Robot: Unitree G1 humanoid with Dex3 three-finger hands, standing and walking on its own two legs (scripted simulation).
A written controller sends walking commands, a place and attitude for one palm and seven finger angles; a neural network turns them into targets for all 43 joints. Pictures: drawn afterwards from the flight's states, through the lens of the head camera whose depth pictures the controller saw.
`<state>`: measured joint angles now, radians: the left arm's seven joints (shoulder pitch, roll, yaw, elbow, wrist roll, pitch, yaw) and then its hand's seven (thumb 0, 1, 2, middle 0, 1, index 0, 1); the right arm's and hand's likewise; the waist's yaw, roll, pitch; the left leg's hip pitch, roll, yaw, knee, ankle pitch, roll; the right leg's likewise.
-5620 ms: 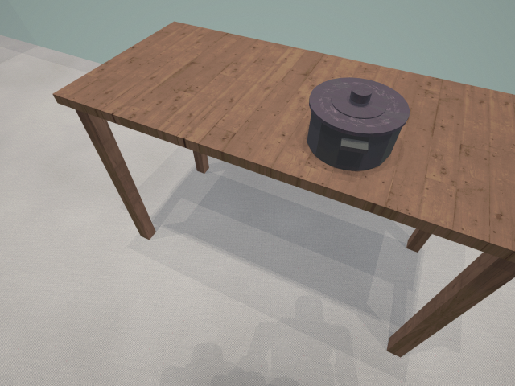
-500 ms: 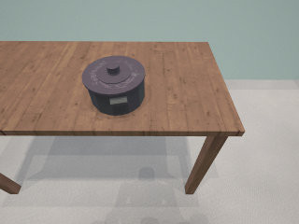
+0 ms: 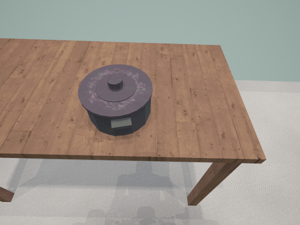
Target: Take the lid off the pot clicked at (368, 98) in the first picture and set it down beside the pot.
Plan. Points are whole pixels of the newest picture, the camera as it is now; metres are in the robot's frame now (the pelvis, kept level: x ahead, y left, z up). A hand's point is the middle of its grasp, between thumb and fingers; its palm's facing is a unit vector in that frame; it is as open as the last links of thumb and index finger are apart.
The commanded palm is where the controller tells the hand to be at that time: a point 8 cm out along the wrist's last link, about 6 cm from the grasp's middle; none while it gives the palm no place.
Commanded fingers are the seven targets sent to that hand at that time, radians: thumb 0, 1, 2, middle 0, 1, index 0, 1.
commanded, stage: come to a stop and stand still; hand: left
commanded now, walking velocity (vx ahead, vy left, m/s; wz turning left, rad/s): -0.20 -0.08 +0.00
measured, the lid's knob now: (115, 81) +0.45 +0.13 +0.13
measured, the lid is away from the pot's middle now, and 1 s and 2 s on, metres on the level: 0.00 0.00 0.00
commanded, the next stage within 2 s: look again from close up in 1.06 s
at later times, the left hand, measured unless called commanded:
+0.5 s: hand out of the picture +0.06 +0.18 -0.16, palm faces +0.02 -0.96 -0.27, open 7.4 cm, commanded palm none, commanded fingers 0.00 0.90 0.90 -0.20 -0.30 -0.20 -0.30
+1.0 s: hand out of the picture -0.06 +0.20 -0.17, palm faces +0.00 -0.98 -0.20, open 7.4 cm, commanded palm none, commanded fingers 0.00 0.90 0.90 -0.20 -0.30 -0.20 -0.30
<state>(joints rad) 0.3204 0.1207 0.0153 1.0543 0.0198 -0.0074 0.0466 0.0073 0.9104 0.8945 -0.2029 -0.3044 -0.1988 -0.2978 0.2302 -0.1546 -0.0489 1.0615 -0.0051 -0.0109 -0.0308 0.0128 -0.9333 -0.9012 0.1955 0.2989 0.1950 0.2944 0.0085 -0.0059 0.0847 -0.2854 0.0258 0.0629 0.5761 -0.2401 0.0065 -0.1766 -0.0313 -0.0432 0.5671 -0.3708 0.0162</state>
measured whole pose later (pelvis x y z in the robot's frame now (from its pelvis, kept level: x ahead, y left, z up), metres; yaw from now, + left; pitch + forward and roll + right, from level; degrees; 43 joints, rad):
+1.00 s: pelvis -0.04 +0.02 +0.01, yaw +0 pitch -1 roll -1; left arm 0.37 0.20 -0.02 1.03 0.02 0.01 0.04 0.01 0.92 0.89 -0.20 -0.30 -0.20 -0.30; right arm 0.31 -0.15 0.00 1.03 -0.01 0.00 -0.01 0.01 -0.92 -0.90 0.20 0.30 0.20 0.29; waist 0.01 -0.02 0.04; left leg -0.30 0.00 0.07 0.51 -0.20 0.05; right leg -0.20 -0.03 -0.04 0.48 -0.26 0.03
